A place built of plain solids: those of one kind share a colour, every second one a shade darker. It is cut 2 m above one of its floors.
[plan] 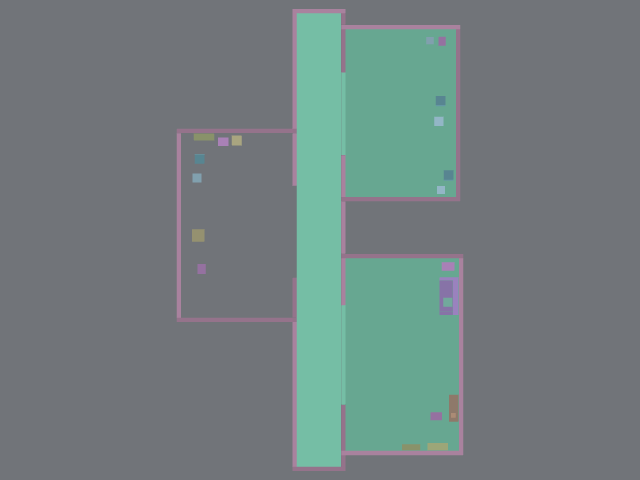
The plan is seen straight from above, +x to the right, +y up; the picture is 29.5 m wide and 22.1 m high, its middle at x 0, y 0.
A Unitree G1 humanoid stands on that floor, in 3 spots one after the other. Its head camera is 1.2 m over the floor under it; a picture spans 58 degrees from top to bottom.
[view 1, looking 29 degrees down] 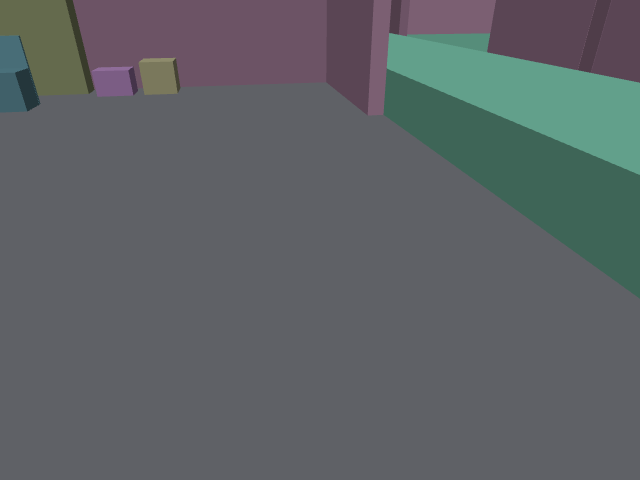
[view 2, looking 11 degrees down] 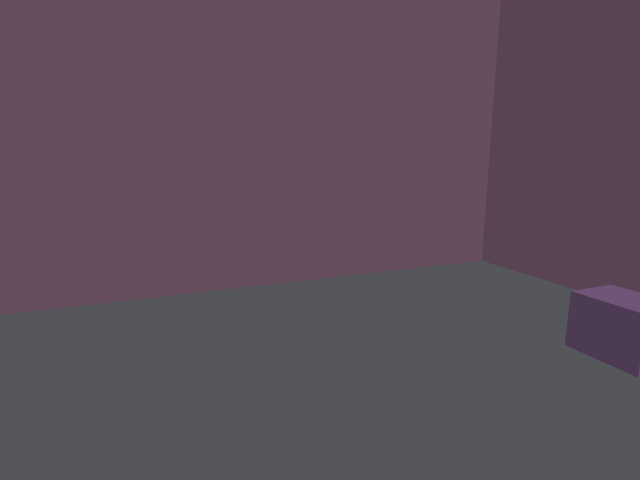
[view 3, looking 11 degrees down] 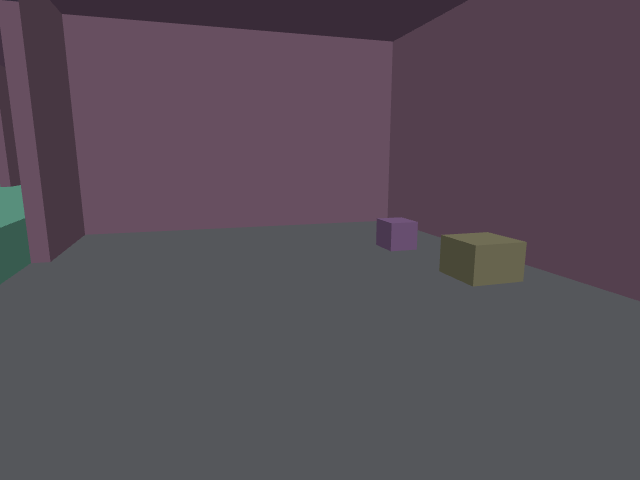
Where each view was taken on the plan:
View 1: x -2.81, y -2.51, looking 79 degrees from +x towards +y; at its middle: ground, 2.48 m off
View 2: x -2.81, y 0.27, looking -112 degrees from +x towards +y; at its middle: wall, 4.23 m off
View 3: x -2.81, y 3.80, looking -107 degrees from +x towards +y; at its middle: ground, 6.29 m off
